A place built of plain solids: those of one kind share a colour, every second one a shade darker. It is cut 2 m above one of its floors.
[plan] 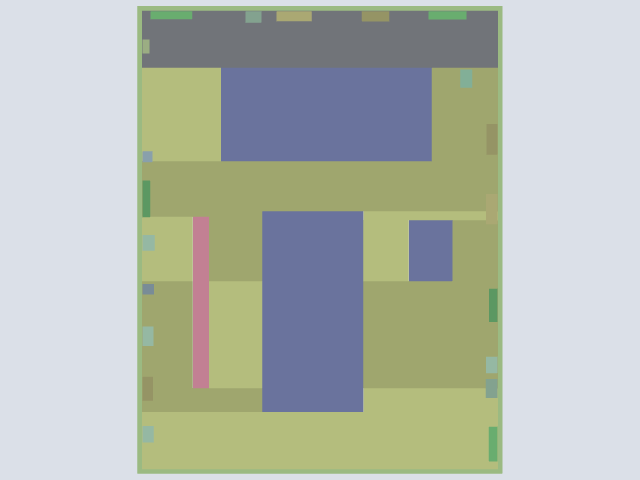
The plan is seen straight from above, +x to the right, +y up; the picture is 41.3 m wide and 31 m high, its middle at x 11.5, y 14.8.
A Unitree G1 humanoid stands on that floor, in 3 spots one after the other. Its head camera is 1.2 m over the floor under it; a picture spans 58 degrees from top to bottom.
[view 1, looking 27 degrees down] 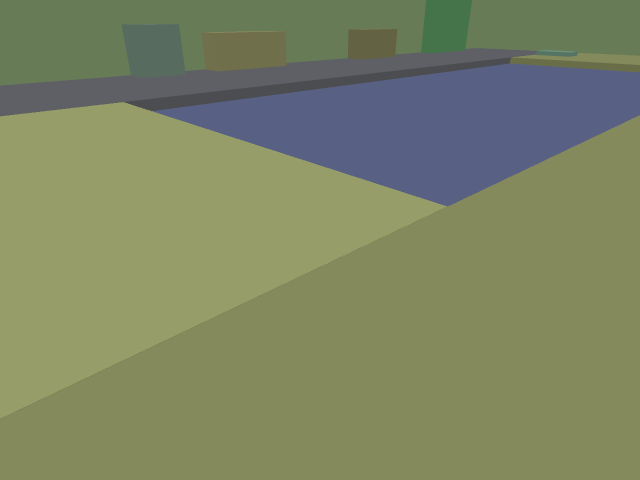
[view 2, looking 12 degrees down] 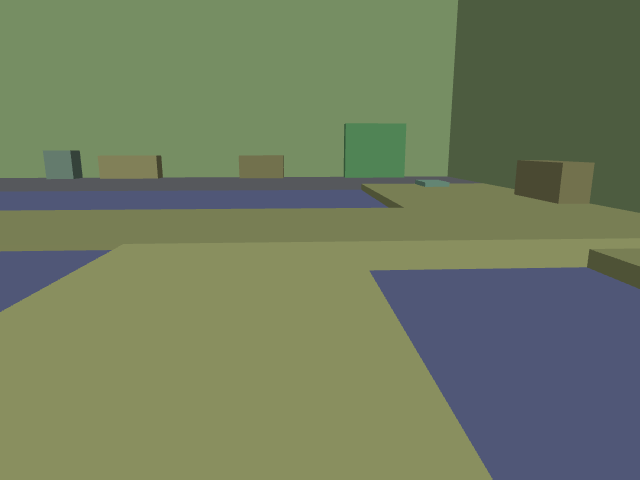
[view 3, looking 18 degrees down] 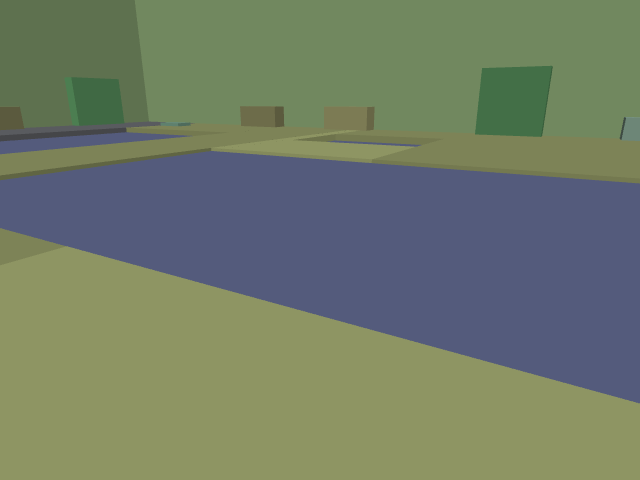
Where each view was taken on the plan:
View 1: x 2.46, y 18.39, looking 47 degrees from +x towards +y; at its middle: floor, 2.64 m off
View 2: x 16.53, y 11.13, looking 87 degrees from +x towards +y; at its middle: floor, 5.78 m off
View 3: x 5.81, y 8.49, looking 30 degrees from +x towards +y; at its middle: bay_floor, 4.14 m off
